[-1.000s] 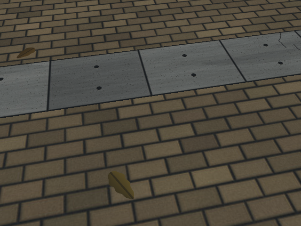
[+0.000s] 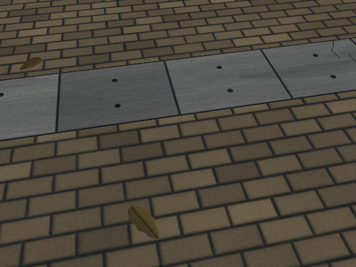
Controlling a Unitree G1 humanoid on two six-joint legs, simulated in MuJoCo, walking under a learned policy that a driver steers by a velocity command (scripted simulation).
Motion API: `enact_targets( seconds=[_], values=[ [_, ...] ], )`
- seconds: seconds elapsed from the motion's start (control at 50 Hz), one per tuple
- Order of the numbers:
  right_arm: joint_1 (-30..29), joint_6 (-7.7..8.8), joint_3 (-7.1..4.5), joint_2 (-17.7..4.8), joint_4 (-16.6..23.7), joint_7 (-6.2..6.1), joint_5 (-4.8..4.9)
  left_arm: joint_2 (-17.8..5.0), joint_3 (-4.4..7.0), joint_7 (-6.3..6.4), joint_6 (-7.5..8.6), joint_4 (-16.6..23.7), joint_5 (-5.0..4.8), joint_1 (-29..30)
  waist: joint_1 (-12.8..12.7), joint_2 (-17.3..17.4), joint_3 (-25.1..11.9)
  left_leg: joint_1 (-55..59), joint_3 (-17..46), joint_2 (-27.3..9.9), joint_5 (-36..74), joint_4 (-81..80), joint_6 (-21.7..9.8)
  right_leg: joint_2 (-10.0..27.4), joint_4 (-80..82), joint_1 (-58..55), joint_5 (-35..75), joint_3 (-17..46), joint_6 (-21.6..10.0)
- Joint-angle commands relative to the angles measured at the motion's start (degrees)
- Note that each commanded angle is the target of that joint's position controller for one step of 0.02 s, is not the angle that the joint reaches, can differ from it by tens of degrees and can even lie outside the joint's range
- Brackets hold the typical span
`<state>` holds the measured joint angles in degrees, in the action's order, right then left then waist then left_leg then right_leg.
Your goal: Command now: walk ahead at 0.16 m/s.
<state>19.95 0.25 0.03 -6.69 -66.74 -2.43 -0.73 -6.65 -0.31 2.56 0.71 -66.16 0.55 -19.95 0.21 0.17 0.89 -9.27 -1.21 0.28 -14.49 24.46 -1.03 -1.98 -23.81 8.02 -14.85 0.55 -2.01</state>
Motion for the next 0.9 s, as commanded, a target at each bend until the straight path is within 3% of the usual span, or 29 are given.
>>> enact_targets(
  seconds=[0.02,0.06,0.1,0.14,0.18,0.22,0.24,0.26,0.28,0.3,0.32,0.34,0.42,0.5,0.54,0.58,0.62,0.64,0.66,0.68,0.7,0.72,0.74,0.78,0.82,0.9],
  values=[
    [4.13,-0.31,-1.23,-4.86,1.42,0.35,-0.39,-5.99,1.60,-0.22,-0.46,1.07,0.27,-5.20,-0.40,-1.36,8.24,-6.92,3.98,-1.60,-21.24,-1.49,-3.70,4.32,5.36,8.04,-24.11,7.32,-4.63],
    [2.42,0.17,-1.04,-3.44,3.22,0.83,-0.60,-6.19,2.00,-0.43,-0.23,1.35,0.18,-7.68,-1.74,-3.40,11.45,-13.21,3.75,-0.83,-22.07,2.91,-4.13,7.55,7.41,7.24,-30.00,13.24,-7.04],
    [-0.59,1.40,-0.72,-1.63,5.57,1.48,-1.37,-8.74,3.19,-0.44,0.22,0.46,0.33,-11.77,-3.48,-8.87,10.58,-18.84,-1.65,1.03,-12.05,12.31,-3.27,14.85,13.58,0.84,-31.94,23.93,-10.96],
    [-3.19,2.73,-1.26,-3.46,7.79,2.15,-1.41,-9.57,3.86,-0.69,0.68,0.95,0.56,-11.07,-3.30,-7.63,10.49,-19.03,-1.60,-0.77,-9.99,15.63,-3.55,18.09,15.75,1.79,-28.22,27.13,-12.98],
    [-0.02,3.76,-1.47,-3.04,8.03,2.76,-0.78,-9.87,4.14,-0.88,1.20,2.16,0.31,-7.22,-0.07,-7.25,10.39,-12.17,-1.78,-1.17,-9.88,9.92,-4.29,16.58,13.48,6.08,-23.74,22.99,-11.79],
    [11.24,4.41,-2.05,-2.62,4.05,2.54,0.09,-8.33,3.98,-1.06,1.80,4.47,-0.32,-0.68,5.64,-3.63,8.97,8.80,-1.89,1.02,-4.58,-0.28,-4.53,9.90,5.76,18.48,-16.60,13.33,-7.92],
    [18.56,4.83,-3.29,-6.73,2.56,1.87,-0.37,-5.40,3.10,-1.40,2.63,6.63,-0.43,2.91,9.08,5.85,7.30,17.95,12.25,-8.02,-12.27,-9.08,-6.14,3.72,-8.57,26.87,-11.78,4.76,-5.00],
    [25.35,4.39,-5.20,-13.21,0.75,1.83,-0.12,-3.25,2.54,-1.98,3.42,9.02,0.20,3.36,9.99,18.43,5.46,23.28,32.59,-19.98,-17.66,-16.45,-10.98,-1.63,-25.30,35.36,-13.03,-4.35,-3.04],
    [22.24,3.80,-4.60,-10.25,1.18,1.68,-0.46,-7.54,3.48,-2.39,3.48,9.04,2.10,4.70,7.06,8.91,8.46,19.06,33.51,-21.66,-15.67,-15.35,-11.94,1.64,-34.94,37.81,-13.96,-1.89,-3.68],
    [17.35,3.90,-4.05,-8.75,2.99,1.84,-0.69,-6.04,3.32,-2.89,3.78,8.85,2.12,4.40,4.53,3.59,9.60,15.43,29.15,-20.08,-11.59,-15.32,-11.49,3.61,-38.28,37.61,-9.60,-0.46,-3.90],
    [13.43,4.17,-3.75,-8.13,4.34,1.90,-0.87,-4.79,3.07,-3.39,4.13,8.41,1.46,3.88,2.69,1.70,9.17,13.31,24.65,-17.99,-7.37,-16.21,-10.62,4.91,-38.96,36.02,-5.18,0.01,-3.62],
    [11.65,4.56,-3.30,-7.37,4.95,1.80,-0.74,-4.95,3.27,-3.87,4.14,8.55,1.31,4.28,1.61,1.42,8.81,12.34,20.81,-16.37,-3.34,-17.14,-10.00,5.65,-38.21,35.20,-2.34,-0.32,-3.24],
    [14.68,5.68,-2.01,-5.68,3.06,1.46,-0.11,-5.05,3.67,-4.33,2.71,9.88,1.40,7.00,0.52,4.28,6.24,14.25,8.99,-11.87,25.34,-14.60,-8.17,4.38,-35.76,34.95,2.45,-4.45,-1.65],
    [14.68,5.93,-1.19,-5.87,2.98,1.27,-0.29,-3.69,2.63,-4.45,2.29,14.86,0.74,19.01,1.67,5.45,8.57,9.13,3.95,-9.48,34.27,-15.16,-7.63,2.31,-21.69,30.85,7.27,-8.23,-1.41],
    [14.92,6.18,-1.21,-6.98,2.75,1.07,-0.31,-3.89,2.27,-4.38,2.22,16.17,0.31,21.81,1.90,6.78,8.68,7.60,2.73,-9.66,39.29,-14.90,-7.45,0.71,-14.47,24.64,8.80,-10.06,-2.51],
    [14.04,6.62,-1.47,-8.63,2.65,0.93,-0.24,-6.02,2.85,-3.78,2.22,16.07,0.21,19.38,-0.15,7.44,6.37,8.87,1.77,-10.94,52.37,-10.63,-7.07,-1.22,-11.87,17.30,8.62,-10.62,-4.68],
    [12.24,6.63,-1.93,-10.28,2.87,0.72,-0.21,-8.84,4.24,-2.98,2.79,12.92,0.12,8.61,-5.29,7.29,0.24,11.08,0.90,-11.37,61.50,2.11,-6.45,-3.19,-9.95,6.45,7.63,-9.36,-7.08],
    [10.79,6.35,-2.14,-10.86,3.17,0.81,0.13,-9.92,5.07,-2.58,3.15,10.03,0.38,0.17,-9.22,6.42,-3.72,8.69,-0.02,-10.37,57.16,12.58,-5.97,-2.68,-5.53,-3.03,9.69,-8.44,-8.18],
    [10.98,6.17,-1.83,-9.44,4.08,1.22,0.33,-13.40,6.28,-2.10,3.40,8.10,1.72,-7.60,-11.61,2.99,-8.19,-0.55,-1.14,-7.97,39.83,27.52,-5.75,5.82,-3.49,-14.53,1.23,0.82,-10.13],
    [17.66,5.75,-0.68,-1.61,5.30,1.96,1.51,-18.16,7.30,-2.36,3.34,8.34,3.02,-10.06,-7.00,-9.61,-15.14,-18.41,-2.48,2.12,-10.58,51.92,-4.14,24.69,0.71,-27.38,-4.09,30.71,-18.47],
    [13.32,5.36,-2.32,-7.45,5.88,2.13,0.76,-16.43,7.12,-3.04,2.75,8.53,0.50,-5.85,-6.97,-3.81,-13.92,-24.63,4.56,2.57,-11.60,57.84,-5.18,24.16,9.80,-22.59,-13.88,41.01,-19.51],
    [7.25,5.33,-2.69,-8.27,8.50,2.28,0.25,-13.49,6.13,-3.11,2.91,9.76,-0.18,1.58,-3.93,-3.04,-3.64,-28.04,4.46,-1.19,-5.72,55.51,-5.62,22.80,12.19,-13.58,-17.09,31.97,-17.16],
    [4.22,5.53,-2.77,-7.93,9.16,2.46,-0.19,-9.81,5.19,-3.36,3.53,10.16,-0.09,4.84,-2.75,0.06,0.88,-26.38,4.07,-3.01,-2.26,52.13,-5.67,20.45,14.25,-5.99,-10.53,26.00,-15.37],
    [5.67,4.43,-2.79,-5.54,8.55,2.80,-1.27,-6.07,3.85,-2.84,4.65,8.55,0.23,4.07,1.11,0.42,2.80,-19.76,4.13,-5.24,-0.94,46.51,-4.63,15.85,15.48,2.58,1.49,15.93,-12.18],
    [5.83,3.27,-2.77,-4.03,8.68,3.28,-1.55,-6.29,3.49,-2.43,5.63,7.19,0.24,0.91,2.26,-0.74,2.86,-18.29,3.09,-5.61,-0.81,42.77,-3.51,14.13,15.92,4.06,9.28,11.16,-11.48],
    [-4.50,2.11,-3.16,-5.68,12.53,3.95,-1.48,-8.74,3.44,-2.35,5.98,6.40,0.13,-3.83,1.19,-2.29,5.28,-26.23,0.32,-7.05,6.06,34.28,-1.71,12.35,18.14,1.91,14.21,6.02,-10.56]
  ],
)
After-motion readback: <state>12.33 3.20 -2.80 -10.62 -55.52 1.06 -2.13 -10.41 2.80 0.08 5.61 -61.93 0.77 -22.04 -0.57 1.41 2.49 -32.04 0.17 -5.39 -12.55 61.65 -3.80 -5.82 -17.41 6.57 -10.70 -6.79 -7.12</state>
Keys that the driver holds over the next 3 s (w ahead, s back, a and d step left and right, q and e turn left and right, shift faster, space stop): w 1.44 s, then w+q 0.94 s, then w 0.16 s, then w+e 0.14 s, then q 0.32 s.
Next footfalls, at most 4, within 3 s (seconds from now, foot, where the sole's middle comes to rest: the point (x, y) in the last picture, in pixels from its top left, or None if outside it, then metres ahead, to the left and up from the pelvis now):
0.66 right None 0.42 -0.03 -0.78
1.20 left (154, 215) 0.74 0.13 -0.78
1.76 right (193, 156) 1.06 -0.04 -0.78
2.32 left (139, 128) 1.25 0.23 -0.78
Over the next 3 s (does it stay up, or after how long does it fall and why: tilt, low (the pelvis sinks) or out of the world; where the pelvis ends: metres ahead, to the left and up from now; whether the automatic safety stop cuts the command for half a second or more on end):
stays up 1.44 0.26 -0.01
